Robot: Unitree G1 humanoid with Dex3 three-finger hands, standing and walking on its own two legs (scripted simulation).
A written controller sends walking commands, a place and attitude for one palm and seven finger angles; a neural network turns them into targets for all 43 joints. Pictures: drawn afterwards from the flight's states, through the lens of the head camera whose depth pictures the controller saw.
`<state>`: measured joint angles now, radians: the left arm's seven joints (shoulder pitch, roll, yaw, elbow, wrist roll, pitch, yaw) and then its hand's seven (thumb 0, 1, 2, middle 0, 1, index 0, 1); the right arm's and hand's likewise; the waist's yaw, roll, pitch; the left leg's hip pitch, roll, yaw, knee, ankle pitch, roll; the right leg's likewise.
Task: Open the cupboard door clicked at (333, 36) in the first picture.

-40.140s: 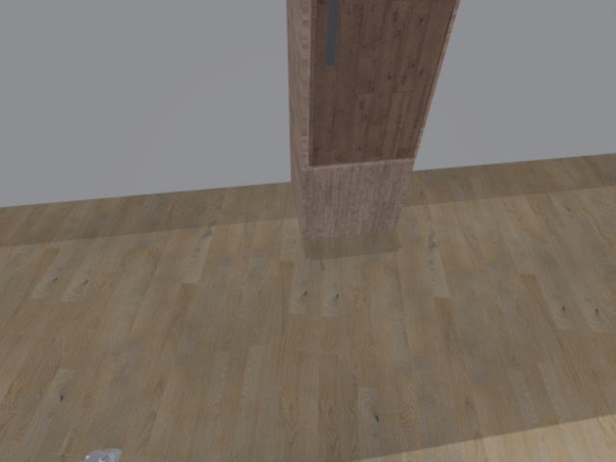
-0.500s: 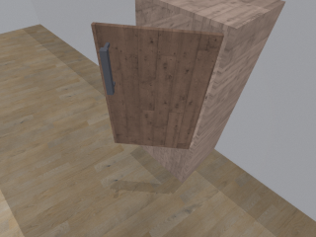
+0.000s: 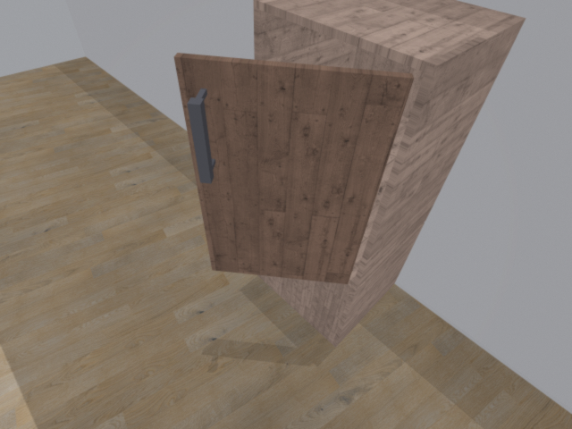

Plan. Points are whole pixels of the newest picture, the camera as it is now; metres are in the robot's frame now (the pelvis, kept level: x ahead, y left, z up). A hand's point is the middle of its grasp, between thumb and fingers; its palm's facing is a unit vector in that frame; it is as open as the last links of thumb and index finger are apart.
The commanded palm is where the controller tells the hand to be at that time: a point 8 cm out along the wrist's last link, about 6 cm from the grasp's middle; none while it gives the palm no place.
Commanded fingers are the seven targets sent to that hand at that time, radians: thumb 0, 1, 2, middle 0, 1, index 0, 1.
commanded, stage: come to a stop and stand still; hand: left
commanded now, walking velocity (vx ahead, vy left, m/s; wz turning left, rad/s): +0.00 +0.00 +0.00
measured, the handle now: (204, 137) +0.56 +0.19 +0.12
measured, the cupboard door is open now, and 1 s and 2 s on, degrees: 40 40 40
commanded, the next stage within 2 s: look again from close up in 0.48 s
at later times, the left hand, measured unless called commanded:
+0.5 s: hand out of the picture -0.05 +0.15 -0.18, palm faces +0.03 -0.99 -0.13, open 7.4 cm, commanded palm none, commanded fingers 0.00 0.90 0.90 -0.20 -0.30 -0.20 -0.30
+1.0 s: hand out of the picture -0.05 +0.14 -0.18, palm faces +0.04 -0.99 -0.12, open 7.3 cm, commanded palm none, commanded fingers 0.00 0.90 0.90 -0.20 -0.30 -0.20 -0.30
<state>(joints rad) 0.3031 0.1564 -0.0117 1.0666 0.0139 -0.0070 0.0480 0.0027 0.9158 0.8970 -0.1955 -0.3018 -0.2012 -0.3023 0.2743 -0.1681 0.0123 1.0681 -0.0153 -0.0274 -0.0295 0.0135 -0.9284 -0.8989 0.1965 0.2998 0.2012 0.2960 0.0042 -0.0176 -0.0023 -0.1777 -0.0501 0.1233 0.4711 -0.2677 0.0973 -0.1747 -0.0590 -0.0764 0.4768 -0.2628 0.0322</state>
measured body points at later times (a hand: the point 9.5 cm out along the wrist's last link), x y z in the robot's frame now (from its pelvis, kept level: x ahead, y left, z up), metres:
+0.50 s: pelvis -0.02 +0.00 +0.00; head -0.02 +0.02 +0.45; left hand -0.05 +0.20 -0.17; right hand -0.03 -0.21 -0.15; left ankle +0.00 +0.05 -0.74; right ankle +0.00 -0.14 -0.74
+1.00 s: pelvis -0.02 +0.00 +0.00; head -0.02 +0.02 +0.45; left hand -0.05 +0.20 -0.16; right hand -0.04 -0.21 -0.15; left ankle +0.00 +0.05 -0.74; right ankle +0.00 -0.14 -0.74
